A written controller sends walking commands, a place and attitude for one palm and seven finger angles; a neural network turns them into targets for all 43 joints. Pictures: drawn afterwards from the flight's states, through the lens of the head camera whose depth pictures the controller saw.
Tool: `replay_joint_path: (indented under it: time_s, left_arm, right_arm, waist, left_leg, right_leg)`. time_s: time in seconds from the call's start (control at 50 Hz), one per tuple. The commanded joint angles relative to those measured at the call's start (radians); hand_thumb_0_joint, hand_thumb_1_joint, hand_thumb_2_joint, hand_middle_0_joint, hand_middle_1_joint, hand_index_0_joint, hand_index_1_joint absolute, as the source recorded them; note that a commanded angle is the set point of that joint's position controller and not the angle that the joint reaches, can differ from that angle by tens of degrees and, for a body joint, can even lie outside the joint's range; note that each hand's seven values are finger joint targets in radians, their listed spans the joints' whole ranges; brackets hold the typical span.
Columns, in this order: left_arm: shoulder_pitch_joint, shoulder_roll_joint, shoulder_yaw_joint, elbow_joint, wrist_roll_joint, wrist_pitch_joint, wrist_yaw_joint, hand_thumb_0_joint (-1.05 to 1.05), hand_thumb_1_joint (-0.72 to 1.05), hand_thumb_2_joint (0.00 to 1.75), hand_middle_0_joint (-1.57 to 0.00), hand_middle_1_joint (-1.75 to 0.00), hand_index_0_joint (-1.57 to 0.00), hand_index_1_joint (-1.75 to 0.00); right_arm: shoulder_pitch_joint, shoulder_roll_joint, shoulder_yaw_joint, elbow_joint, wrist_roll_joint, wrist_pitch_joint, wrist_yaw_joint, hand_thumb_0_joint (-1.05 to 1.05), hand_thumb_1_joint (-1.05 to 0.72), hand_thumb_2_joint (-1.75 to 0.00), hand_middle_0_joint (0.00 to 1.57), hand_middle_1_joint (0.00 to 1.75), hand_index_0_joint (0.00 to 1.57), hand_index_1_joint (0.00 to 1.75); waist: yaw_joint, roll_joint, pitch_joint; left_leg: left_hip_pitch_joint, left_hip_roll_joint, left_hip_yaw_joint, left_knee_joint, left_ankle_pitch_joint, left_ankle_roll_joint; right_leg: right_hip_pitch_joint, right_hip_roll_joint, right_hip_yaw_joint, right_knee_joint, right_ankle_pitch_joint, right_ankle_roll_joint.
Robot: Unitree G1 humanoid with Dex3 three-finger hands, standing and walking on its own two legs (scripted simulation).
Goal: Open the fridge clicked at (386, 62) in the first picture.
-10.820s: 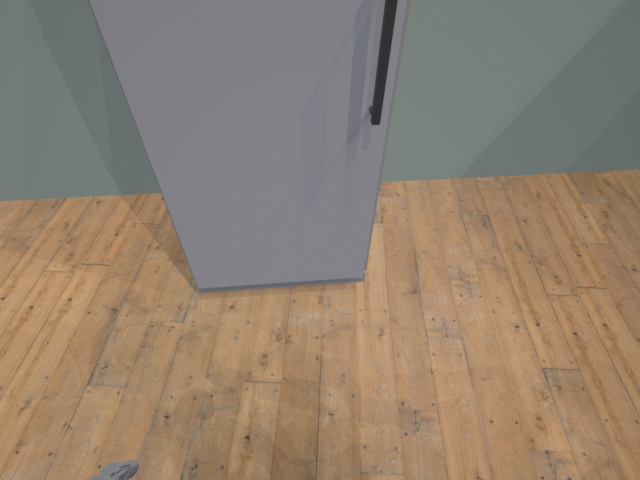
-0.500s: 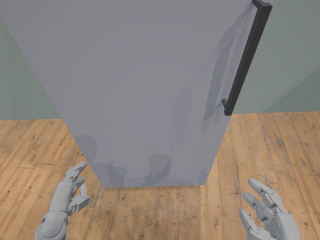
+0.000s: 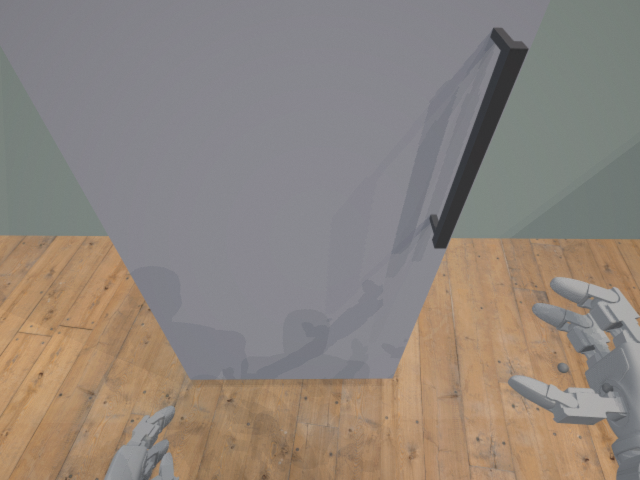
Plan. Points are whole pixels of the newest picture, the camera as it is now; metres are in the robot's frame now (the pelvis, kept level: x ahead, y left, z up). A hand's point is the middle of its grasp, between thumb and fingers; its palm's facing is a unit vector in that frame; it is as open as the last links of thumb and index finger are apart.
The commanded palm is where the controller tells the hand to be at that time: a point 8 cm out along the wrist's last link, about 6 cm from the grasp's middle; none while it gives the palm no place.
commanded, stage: raise the hand to about handle height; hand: right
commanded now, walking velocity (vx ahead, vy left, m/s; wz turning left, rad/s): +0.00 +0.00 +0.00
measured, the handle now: (464, 157) +0.49 -0.16 +0.17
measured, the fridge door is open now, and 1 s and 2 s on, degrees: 0 0 0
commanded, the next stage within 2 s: move the hooked fingers beside the handle in 1.14 s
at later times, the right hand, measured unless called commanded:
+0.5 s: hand out of the picture +0.25 -0.29 +0.17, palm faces +0.02 +0.99 -0.11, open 13.9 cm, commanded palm +0.22 -0.33 +0.18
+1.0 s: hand out of the picture +0.27 -0.29 +0.20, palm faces +0.05 +0.99 -0.10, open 14.0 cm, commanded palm +0.23 -0.33 +0.20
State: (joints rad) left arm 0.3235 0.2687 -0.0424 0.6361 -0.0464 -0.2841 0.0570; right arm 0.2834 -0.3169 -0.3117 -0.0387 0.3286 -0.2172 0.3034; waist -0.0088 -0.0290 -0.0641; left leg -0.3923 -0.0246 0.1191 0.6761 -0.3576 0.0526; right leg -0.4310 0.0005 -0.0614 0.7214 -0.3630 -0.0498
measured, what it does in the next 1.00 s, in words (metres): stands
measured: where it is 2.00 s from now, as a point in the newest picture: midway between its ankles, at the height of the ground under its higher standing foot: outside the picture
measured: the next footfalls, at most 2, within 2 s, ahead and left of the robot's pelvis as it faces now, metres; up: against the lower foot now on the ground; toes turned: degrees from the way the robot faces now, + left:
none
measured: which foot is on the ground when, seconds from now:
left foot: down 0.00-1.00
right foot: down 0.00-1.00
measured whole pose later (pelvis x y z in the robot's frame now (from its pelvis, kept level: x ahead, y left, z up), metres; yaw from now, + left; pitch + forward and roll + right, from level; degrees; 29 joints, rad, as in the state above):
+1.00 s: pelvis +0.00 -0.01 +0.02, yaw -1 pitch -3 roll +1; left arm 0.23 0.28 -0.09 0.61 -0.08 -0.23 0.08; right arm -0.09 -0.49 -0.47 0.11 0.34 0.12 0.48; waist -0.05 -0.04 -0.02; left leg -0.16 -0.02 0.12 0.46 -0.26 0.04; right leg -0.20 0.02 -0.06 0.50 -0.26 -0.06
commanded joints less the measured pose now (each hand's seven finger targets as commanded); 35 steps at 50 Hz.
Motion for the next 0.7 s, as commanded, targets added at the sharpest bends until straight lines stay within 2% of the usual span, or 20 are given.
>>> replay_joint_path:
  time_s: [0.0,0.02,0.06,0.1,0.12,0.16,0.18,0.22,0.24,0.26,0.32,0.36,0.4,0.44,0.46,0.54,0.56,0.62,0.64,0.68]
  left_arm:
    - [-0.145,0.141,0.056,-0.171,-0.018,-0.087,0.032,0.0,0.9,0.9,-0.2,-0.3,-0.2,-0.3]
    - [-0.149,0.144,0.054,-0.17,-0.02,-0.09,0.042,0.0,0.9,0.9,-0.2,-0.3,-0.2,-0.3]
    - [-0.164,0.143,0.05,-0.171,-0.015,-0.095,0.053,0.0,0.9,0.9,-0.2,-0.3,-0.2,-0.3]
    - [-0.169,0.126,0.043,-0.174,-0.013,-0.102,0.053,0.0,0.9,0.9,-0.2,-0.3,-0.2,-0.3]
    - [-0.17,0.123,0.039,-0.172,-0.011,-0.104,0.052,0.0,0.9,0.9,-0.2,-0.3,-0.2,-0.3]
    - [-0.171,0.121,0.031,-0.163,-0.006,-0.102,0.046,0.0,0.9,0.9,-0.2,-0.3,-0.2,-0.3]
    - [-0.173,0.12,0.029,-0.157,-0.01,-0.097,0.045,0.0,0.9,0.9,-0.2,-0.3,-0.2,-0.3]
    - [-0.183,0.126,0.026,-0.148,-0.016,-0.085,0.047,0.0,0.9,0.9,-0.2,-0.3,-0.2,-0.3]
    - [-0.186,0.13,0.024,-0.151,-0.018,-0.079,0.049,0.0,0.9,0.9,-0.2,-0.3,-0.2,-0.3]
    - [-0.182,0.131,0.022,-0.151,-0.022,-0.07,0.049,0.0,0.9,0.9,-0.2,-0.3,-0.2,-0.3]
    - [-0.197,0.133,0.015,-0.175,-0.029,-0.049,0.05,0.0,0.9,0.9,-0.2,-0.3,-0.2,-0.3]
    - [-0.215,0.125,0.007,-0.188,-0.025,-0.039,0.049,0.0,0.9,0.9,-0.2,-0.3,-0.2,-0.3]
    - [-0.228,0.116,0.003,-0.199,-0.022,-0.034,0.048,0.0,0.9,0.9,-0.2,-0.3,-0.2,-0.3]
    - [-0.234,0.108,-0.005,-0.197,-0.018,-0.033,0.048,0.0,0.9,0.9,-0.2,-0.3,-0.2,-0.3]
    - [-0.235,0.107,-0.013,-0.19,-0.015,-0.029,0.046,0.0,0.9,0.9,-0.2,-0.3,-0.2,-0.3]
    - [-0.23,0.112,-0.013,-0.162,-0.023,-0.023,0.051,0.0,0.9,0.9,-0.2,-0.3,-0.2,-0.3]
    - [-0.228,0.116,-0.012,-0.159,-0.025,-0.016,0.05,0.0,0.9,0.9,-0.2,-0.3,-0.2,-0.3]
    - [-0.235,0.133,-0.01,-0.16,-0.038,-0.001,0.052,0.0,0.9,0.9,-0.2,-0.3,-0.2,-0.3]
    - [-0.235,0.134,-0.009,-0.167,-0.038,-0.002,0.049,0.0,0.9,0.9,-0.2,-0.3,-0.2,-0.3]
    - [-0.239,0.136,-0.007,-0.182,-0.042,0.006,0.04,0.0,0.9,0.9,-0.2,-0.3,-0.2,-0.3]
  right_arm:
    - [-0.189,-0.185,-0.031,-0.127,0.014,0.007,0.088,0.0,0.24,-0.41,0.28,1.03,0.28,1.03]
    - [-0.228,-0.209,-0.047,-0.127,0.016,0.025,0.098,0.0,0.27,-0.4,0.28,1.05,0.28,1.05]
    - [-0.298,-0.29,-0.122,-0.193,0.027,0.038,0.093,0.0,0.31,-0.38,0.29,1.08,0.29,1.08]
    - [-0.333,-0.305,-0.16,-0.26,0.037,0.028,0.076,0.0,0.36,-0.36,0.29,1.11,0.29,1.11]
    - [-0.328,-0.309,-0.173,-0.263,0.038,0.025,0.065,0.0,0.38,-0.35,0.29,1.12,0.29,1.12]
    - [-0.342,-0.304,-0.178,-0.245,0.044,0.03,0.056,0.0,0.43,-0.33,0.29,1.15,0.29,1.15]
    - [-0.351,-0.285,-0.168,-0.206,0.047,0.043,0.061,0.0,0.45,-0.32,0.3,1.17,0.3,1.17]
    - [-0.379,-0.268,-0.146,-0.113,0.044,0.088,0.082,0.0,0.5,-0.3,0.3,1.2,0.3,1.2]
    - [-0.39,-0.269,-0.137,-0.075,0.038,0.119,0.096,0.0,0.5,-0.3,0.3,1.2,0.3,1.2]
    - [-0.386,-0.267,-0.128,-0.027,0.03,0.154,0.112,0.0,0.5,-0.3,0.3,1.2,0.3,1.2]
    - [-0.471,-0.3,-0.118,-0.041,0.017,0.233,0.149,0.0,0.5,-0.3,0.3,1.2,0.3,1.2]
    - [-0.523,-0.349,-0.149,-0.082,0.017,0.252,0.16,0.0,0.5,-0.3,0.3,1.2,0.3,1.2]
    - [-0.593,-0.406,-0.204,-0.153,0.028,0.238,0.163,0.0,0.5,-0.3,0.3,1.2,0.3,1.2]
    - [-0.629,-0.44,-0.245,-0.172,0.04,0.217,0.157,0.0,0.5,-0.3,0.3,1.2,0.3,1.2]
    - [-0.643,-0.457,-0.251,-0.171,0.04,0.209,0.155,0.0,0.5,-0.3,0.3,1.2,0.3,1.2]
    - [-0.68,-0.445,-0.246,-0.048,0.036,0.233,0.163,0.0,0.5,-0.3,0.3,1.2,0.3,1.2]
    - [-0.671,-0.449,-0.241,-0.007,0.032,0.255,0.175,0.0,0.5,-0.3,0.3,1.2,0.3,1.2]
    - [-0.716,-0.456,-0.216,0.092,0.022,0.331,0.209,0.0,0.5,-0.3,0.3,1.2,0.3,1.2]
    - [-0.705,-0.438,-0.197,0.114,0.022,0.347,0.221,0.0,0.5,-0.3,0.3,1.2,0.3,1.2]
    - [-0.676,-0.415,-0.171,0.115,0.025,0.36,0.245,0.0,0.5,-0.3,0.3,1.2,0.3,1.2]
  waist:
    - [0.002,0.005,-0.089]
    - [0.0,0.015,-0.09]
    - [-0.023,-0.022,-0.149]
    - [-0.035,-0.071,-0.21]
    - [-0.04,-0.09,-0.203]
    - [-0.047,-0.11,-0.173]
    - [-0.038,-0.092,-0.134]
    - [-0.03,-0.067,-0.049]
    - [-0.032,-0.079,-0.033]
    - [-0.036,-0.06,0.004]
    - [-0.031,-0.039,-0.042]
    - [-0.04,-0.052,-0.081]
    - [-0.044,-0.066,-0.169]
    - [-0.048,-0.069,-0.187]
    - [-0.051,-0.079,-0.172]
    - [-0.037,-0.13,-0.083]
    - [-0.043,-0.101,-0.072]
    - [-0.03,-0.063,-0.044]
    - [-0.029,-0.042,-0.041]
    - [-0.031,-0.021,-0.074]
  left_leg:
    - [0.049,0.036,-0.106,-0.139,0.201,-0.049]
    - [0.057,0.034,-0.098,-0.147,0.176,-0.047]
    - [0.108,0.032,-0.094,-0.148,0.205,-0.037]
    - [0.146,0.027,-0.07,-0.141,0.266,-0.028]
    - [0.148,0.023,-0.06,-0.14,0.288,-0.023]
    - [0.151,0.016,-0.054,-0.151,0.32,-0.017]
    - [0.139,0.014,-0.048,-0.159,0.319,-0.019]
    - [0.113,0.013,-0.046,-0.178,0.281,-0.021]
    - [0.106,0.017,-0.048,-0.187,0.258,-0.021]
    - [0.113,0.016,-0.053,-0.203,0.26,-0.017]
    - [0.127,0.018,-0.052,-0.209,0.258,-0.02]
    - [0.154,0.017,-0.064,-0.224,0.261,-0.017]
    - [0.191,0.015,-0.062,-0.225,0.291,-0.015]
    - [0.194,0.01,-0.057,-0.234,0.283,-0.014]
    - [0.202,0.007,-0.058,-0.246,0.278,-0.011]
    - [0.158,0.011,-0.048,-0.268,0.239,-0.007]
    - [0.172,0.012,-0.052,-0.281,0.245,-0.005]
    - [0.152,0.022,-0.057,-0.287,0.214,-0.011]
    - [0.15,0.023,-0.056,-0.281,0.208,-0.01]
    - [0.163,0.026,-0.067,-0.273,0.237,-0.009]
  right_leg:
    - [0.088,-0.016,0.095,-0.122,0.202,0.008]
    - [0.101,-0.017,0.101,-0.136,0.191,0.008]
    - [0.16,-0.018,0.114,-0.153,0.234,0.007]
    - [0.239,-0.019,0.126,-0.176,0.306,0.017]
    - [0.261,-0.023,0.13,-0.185,0.343,0.025]
    - [0.284,-0.026,0.136,-0.2,0.391,0.041]
    - [0.284,-0.028,0.138,-0.213,0.385,0.045]
    - [0.256,-0.029,0.141,-0.235,0.321,0.042]
    - [0.246,-0.028,0.143,-0.247,0.289,0.04]
    - [0.238,-0.029,0.139,-0.257,0.291,0.039]
    - [0.26,-0.026,0.15,-0.268,0.29,0.035]
    - [0.287,-0.021,0.146,-0.267,0.292,0.03]
    - [0.342,-0.018,0.151,-0.266,0.335,0.035]
    - [0.37,-0.02,0.162,-0.277,0.341,0.041]
    - [0.367,-0.022,0.157,-0.283,0.344,0.043]
    - [0.363,-0.027,0.174,-0.32,0.303,0.054]
    - [0.349,-0.025,0.164,-0.321,0.303,0.05]
    - [0.311,-0.021,0.161,-0.329,0.244,0.036]
    - [0.303,-0.02,0.168,-0.327,0.238,0.036]
    - [0.31,-0.018,0.159,-0.308,0.266,0.033]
